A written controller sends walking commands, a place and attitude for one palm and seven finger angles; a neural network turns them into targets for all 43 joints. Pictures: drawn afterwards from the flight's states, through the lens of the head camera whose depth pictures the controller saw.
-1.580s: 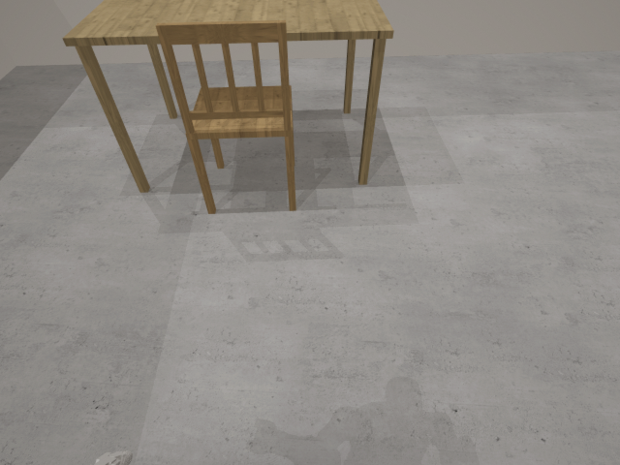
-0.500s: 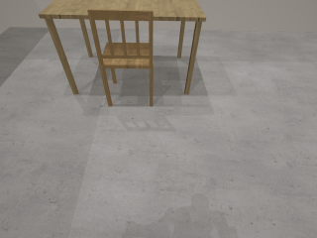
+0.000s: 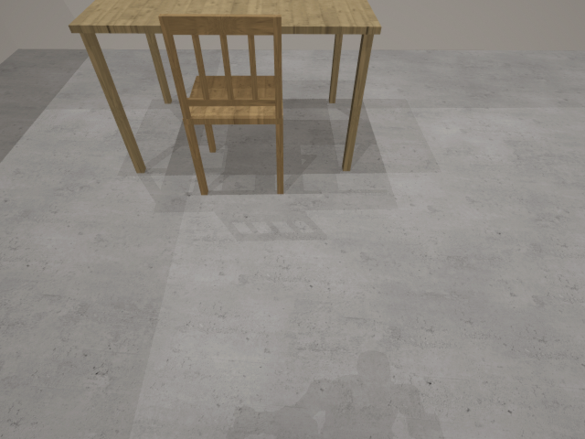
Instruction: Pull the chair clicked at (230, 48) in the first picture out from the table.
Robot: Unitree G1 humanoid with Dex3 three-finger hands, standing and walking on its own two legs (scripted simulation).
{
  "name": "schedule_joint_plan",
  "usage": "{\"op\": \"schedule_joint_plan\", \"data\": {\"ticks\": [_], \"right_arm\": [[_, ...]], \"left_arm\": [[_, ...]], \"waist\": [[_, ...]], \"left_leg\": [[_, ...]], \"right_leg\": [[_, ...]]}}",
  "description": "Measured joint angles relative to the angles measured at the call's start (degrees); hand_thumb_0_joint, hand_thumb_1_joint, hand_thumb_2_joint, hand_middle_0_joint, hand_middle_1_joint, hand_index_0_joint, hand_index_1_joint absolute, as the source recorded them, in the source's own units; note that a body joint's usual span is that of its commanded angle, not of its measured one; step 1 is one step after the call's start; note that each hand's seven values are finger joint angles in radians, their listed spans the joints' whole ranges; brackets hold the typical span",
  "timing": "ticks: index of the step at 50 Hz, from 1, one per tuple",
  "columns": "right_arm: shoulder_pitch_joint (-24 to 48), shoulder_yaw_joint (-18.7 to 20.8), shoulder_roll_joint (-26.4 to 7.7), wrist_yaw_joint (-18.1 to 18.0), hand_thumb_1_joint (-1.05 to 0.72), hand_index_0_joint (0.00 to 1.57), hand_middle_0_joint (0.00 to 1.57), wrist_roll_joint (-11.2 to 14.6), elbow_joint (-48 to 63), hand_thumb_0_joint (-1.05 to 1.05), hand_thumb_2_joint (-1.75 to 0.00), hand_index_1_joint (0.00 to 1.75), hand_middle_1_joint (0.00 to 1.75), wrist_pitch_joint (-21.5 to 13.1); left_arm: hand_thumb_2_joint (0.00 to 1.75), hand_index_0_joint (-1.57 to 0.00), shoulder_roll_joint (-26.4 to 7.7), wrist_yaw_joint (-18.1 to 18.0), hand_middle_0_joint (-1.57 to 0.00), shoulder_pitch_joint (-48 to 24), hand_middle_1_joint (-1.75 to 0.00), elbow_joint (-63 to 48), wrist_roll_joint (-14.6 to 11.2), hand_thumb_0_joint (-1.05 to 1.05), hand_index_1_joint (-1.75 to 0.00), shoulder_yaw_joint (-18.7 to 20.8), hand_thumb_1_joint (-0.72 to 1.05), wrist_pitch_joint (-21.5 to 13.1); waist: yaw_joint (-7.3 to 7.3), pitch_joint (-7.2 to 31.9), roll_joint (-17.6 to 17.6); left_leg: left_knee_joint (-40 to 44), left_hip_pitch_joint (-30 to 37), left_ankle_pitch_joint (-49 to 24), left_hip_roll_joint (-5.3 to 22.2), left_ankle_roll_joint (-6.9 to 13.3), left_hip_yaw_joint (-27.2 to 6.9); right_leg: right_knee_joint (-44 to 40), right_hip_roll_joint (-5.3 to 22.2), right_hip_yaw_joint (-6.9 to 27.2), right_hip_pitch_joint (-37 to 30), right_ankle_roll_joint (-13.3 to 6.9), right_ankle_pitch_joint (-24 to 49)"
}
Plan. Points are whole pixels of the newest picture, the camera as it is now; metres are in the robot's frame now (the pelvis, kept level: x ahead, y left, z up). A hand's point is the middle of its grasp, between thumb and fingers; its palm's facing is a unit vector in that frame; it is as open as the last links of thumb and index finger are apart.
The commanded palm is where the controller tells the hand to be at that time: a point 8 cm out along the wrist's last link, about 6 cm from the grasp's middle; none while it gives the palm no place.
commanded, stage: walk to a spot facing it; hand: left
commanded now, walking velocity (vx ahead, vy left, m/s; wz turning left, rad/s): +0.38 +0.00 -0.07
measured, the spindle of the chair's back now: (227, 68) +1.35 +0.34 -0.13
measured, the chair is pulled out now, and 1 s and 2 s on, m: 0.00 0.00 0.00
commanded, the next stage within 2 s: take the last steps up to it in 1.30 s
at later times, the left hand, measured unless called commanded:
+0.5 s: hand out of the picture +0.15 +0.19 -0.19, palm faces -0.05 -0.99 -0.14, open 7.4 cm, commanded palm none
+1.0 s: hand (231, 316) +0.37 +0.15 -0.18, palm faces +0.03 -0.98 -0.19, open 7.2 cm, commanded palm none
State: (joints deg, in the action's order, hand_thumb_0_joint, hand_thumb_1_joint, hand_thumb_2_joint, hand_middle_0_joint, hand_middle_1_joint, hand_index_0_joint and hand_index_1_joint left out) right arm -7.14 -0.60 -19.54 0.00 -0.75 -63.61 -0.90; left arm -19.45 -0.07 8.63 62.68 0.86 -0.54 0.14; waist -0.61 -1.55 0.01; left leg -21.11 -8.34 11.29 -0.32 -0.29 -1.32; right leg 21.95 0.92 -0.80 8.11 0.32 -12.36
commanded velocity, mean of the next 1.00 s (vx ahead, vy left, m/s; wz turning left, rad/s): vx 0.38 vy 0.00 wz -0.01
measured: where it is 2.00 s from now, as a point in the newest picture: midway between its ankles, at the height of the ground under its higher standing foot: (304, 300)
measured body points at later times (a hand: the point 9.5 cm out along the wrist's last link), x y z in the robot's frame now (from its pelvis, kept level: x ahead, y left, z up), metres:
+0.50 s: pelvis +0.13 +0.02 -0.01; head +0.16 +0.03 +0.44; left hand +0.16 +0.25 -0.18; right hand +0.00 -0.18 -0.15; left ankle +0.01 +0.12 -0.75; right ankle +0.16 -0.12 -0.68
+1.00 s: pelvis +0.36 -0.03 -0.01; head +0.35 -0.02 +0.44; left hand +0.37 +0.20 -0.17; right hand +0.43 -0.27 -0.15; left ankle +0.46 +0.10 -0.70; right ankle +0.33 -0.12 -0.75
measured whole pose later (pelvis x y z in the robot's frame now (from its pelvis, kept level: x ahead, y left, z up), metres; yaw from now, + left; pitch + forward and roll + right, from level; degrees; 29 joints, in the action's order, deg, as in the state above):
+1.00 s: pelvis +0.36 -0.03 -0.01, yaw -1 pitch -1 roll -2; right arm -11.8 3.2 -9.5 0.8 -1.6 -58.3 -1.9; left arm -10.3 -0.6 17.9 62.2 1.7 2.7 -3.6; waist 0.3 0.4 -0.6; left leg -50.6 -31.9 11.3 8.7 -0.4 4.2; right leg 24.3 -0.2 -11.9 7.3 -2.5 -15.9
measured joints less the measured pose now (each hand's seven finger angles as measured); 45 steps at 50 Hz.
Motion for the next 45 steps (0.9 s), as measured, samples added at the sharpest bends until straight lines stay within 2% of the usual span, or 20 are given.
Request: {"op": "schedule_joint_plan", "data": {"ticks": [4,9,12,14,16,19,22,25,28,31,33,34,37,39,41,45], "right_arm": [[-1.4,-0.1,1.3,-0.1,-0.91,0.20,0.20,-0.5,-0.1,0.01,-0.90,0.29,0.30,0.6],[-6.1,-0.1,4.2,0.4,-0.91,0.20,0.20,-1.0,-0.1,0.01,-0.90,0.29,0.30,1.1],[-9.1,0.1,5.8,0.5,-0.91,0.20,0.20,-0.8,-0.3,0.01,-0.90,0.29,0.30,0.7],[-10.5,0.2,7.2,0.5,-0.91,0.20,0.20,-0.7,-0.7,0.01,-0.90,0.29,0.30,0.0],[-12.0,0.6,8.3,0.2,-0.91,0.20,0.20,-1.0,-0.5,0.01,-0.90,0.29,0.30,-1.6],[-15.3,0.7,10.0,-0.9,-0.91,0.20,0.20,-0.9,-0.3,0.01,-0.90,0.29,0.30,-3.5],[-19.0,0.5,11.9,-1.5,-0.91,0.20,0.20,-0.9,-1.6,0.01,-0.90,0.29,0.30,-4.1],[-22.0,0.4,13.2,-1.8,-0.91,0.20,0.20,-0.7,-3.8,0.01,-0.90,0.29,0.30,-4.0],[-24.0,0.5,13.9,-1.9,-0.91,0.20,0.20,-0.7,-5.4,0.01,-0.90,0.29,0.30,-3.9],[-25.0,0.8,13.7,-1.9,-0.91,0.20,0.20,-0.7,-6.6,0.01,-0.90,0.29,0.30,-3.6],[-25.6,1.2,13.5,-1.7,-0.91,0.20,0.20,-0.5,-7.3,0.01,-0.90,0.29,0.30,-3.3],[-25.7,1.3,13.5,-1.5,-0.91,0.20,0.20,-0.3,-7.7,0.01,-0.90,0.29,0.30,-3.0],[-22.3,1.8,12.9,-1.1,-0.91,0.20,0.20,0.4,-6.9,0.01,-0.90,0.29,0.30,-1.8],[-19.1,2.4,12.2,-0.9,-0.91,0.20,0.20,0.3,-5.3,0.01,-0.90,0.29,0.30,-1.5],[-15.6,2.8,11.5,-0.9,-0.91,0.20,0.20,-0.3,-2.9,0.01,-0.90,0.29,0.30,-1.3],[-9.6,3.6,10.3,-0.5,-0.92,0.19,0.20,-0.8,2.1,0.01,-0.90,0.29,0.30,-1.0]], "left_arm": [[0.90,-0.20,1.3,-0.3,-0.20,1.8,-0.30,0.0,0.3,0.00,-0.30,0.0,0.90,0.5],[0.90,-0.20,4.1,0.5,-0.20,6.8,-0.30,-0.2,0.6,0.00,-0.30,0.4,0.90,0.6],[0.90,-0.20,6.0,0.6,-0.20,9.9,-0.30,0.0,0.5,0.00,-0.30,0.9,0.90,0.0],[0.90,-0.20,6.7,0.6,-0.20,12.1,-0.30,0.6,0.4,0.00,-0.30,1.2,0.90,0.0],[0.90,-0.20,7.6,0.6,-0.20,13.8,-0.30,1.7,0.4,0.00,-0.30,1.3,0.90,0.6],[0.90,-0.20,8.5,0.7,-0.20,13.5,-0.30,2.7,0.7,0.00,-0.30,1.5,0.90,1.0],[0.90,-0.20,8.7,1.2,-0.20,10.6,-0.30,1.5,0.7,0.01,-0.30,2.2,0.90,0.7],[0.90,-0.20,8.7,1.7,-0.20,6.6,-0.30,-0.9,0.7,0.01,-0.30,2.7,0.90,0.5],[0.90,-0.20,8.6,1.8,-0.20,2.5,-0.30,-3.0,0.5,0.01,-0.30,3.0,0.91,0.2],[0.90,-0.20,8.6,1.8,-0.20,-1.1,-0.30,-4.7,0.3,0.00,-0.30,3.1,0.91,-0.6],[0.90,-0.20,8.4,1.7,-0.19,-2.4,-0.30,-5.7,0.5,0.00,-0.30,3.2,0.91,-1.8],[0.90,-0.20,8.4,1.5,-0.19,-2.7,-0.30,-6.0,0.8,0.00,-0.30,3.4,0.91,-2.7],[0.90,-0.20,8.8,0.7,-0.20,-3.0,-0.30,-6.2,0.5,0.00,-0.30,3.6,0.91,-4.3],[0.90,-0.20,9.1,0.2,-0.20,-1.7,-0.30,-5.6,0.3,0.00,-0.30,3.5,0.91,-4.2],[0.90,-0.20,9.6,-0.3,-0.20,0.2,-0.30,-4.5,0.4,0.00,-0.30,3.2,0.91,-4.0],[0.90,-0.20,9.4,-1.1,-0.20,4.4,-0.30,-2.5,0.7,-0.01,-0.30,3.7,0.94,-3.8]], "waist": [[-0.12,1.7,0.0],[-0.30,4.1,0.0],[-0.14,4.1,0.1],[-0.48,3.8,1.8],[-0.17,3.7,2.6],[1.45,2.5,2.2],[2.32,0.7,1.9],[2.31,-1.0,1.6],[2.68,-2.6,0.9],[3.53,-4.0,-0.1],[3.59,-4.1,-0.6],[3.23,-4.1,-0.5],[3.08,-4.4,-0.9],[2.89,-3.6,-0.7],[2.81,-2.3,-0.5],[2.51,0.3,-0.9]], "left_leg": [[-2.5,-0.6,2.1,0.3,-0.1,0.3],[-9.9,-2.8,10.5,1.2,0.8,1.0],[-12.6,-3.9,10.8,2.2,1.2,2.7],[-12.5,-2.4,10.5,1.4,1.2,4.1],[-11.8,-0.7,12.4,1.0,1.7,5.7],[-8.0,3.0,12.3,1.2,2.0,6.3],[-2.8,7.0,11.2,1.3,2.0,6.0],[1.9,10.8,10.5,1.3,1.4,6.1],[5.2,14.4,11.0,1.5,0.7,6.8],[5.3,17.4,13.6,2.4,-0.5,7.5],[-0.1,17.6,17.2,3.3,-0.9,7.8],[-7.1,15.7,19.2,4.0,-0.7,7.8],[-40.2,2.0,17.7,4.2,1.5,3.3],[-51.4,-6.3,13.2,4.5,2.4,2.9],[-53.4,-13.3,10.1,5.7,2.3,3.3],[-45.2,-22.3,5.6,8.0,1.0,3.9]], "right_leg": [[2.0,-0.3,0.3,0.6,-0.1,-1.7],[5.2,-1.0,0.2,0.9,-0.6,-5.5],[6.4,-1.1,-0.6,0.1,-0.2,-7.6],[8.7,-0.1,0.5,0.1,-0.1,-9.8],[18.2,0.4,0.5,3.5,-1.2,-12.9],[34.4,0.2,-1.0,11.0,-1.8,-14.3],[40.2,1.7,-2.7,18.0,-1.4,-11.2],[37.5,3.6,-3.5,23.5,-0.9,-5.9],[27.6,4.3,-5.0,25.5,-1.2,-1.2],[18.8,3.0,-6.7,24.1,-2.7,0.4],[14.0,1.4,-7.7,20.5,-4.0,1.8],[13.2,1.1,-8.0,19.0,-4.9,3.9],[17.7,0.6,-9.0,17.4,-5.1,-0.3],[15.5,0.2,-9.5,13.8,-4.7,-1.7],[12.0,-0.1,-9.7,10.3,-4.3,-1.5],[6.3,-0.8,-10.4,4.7,-4.0,-1.6]]}}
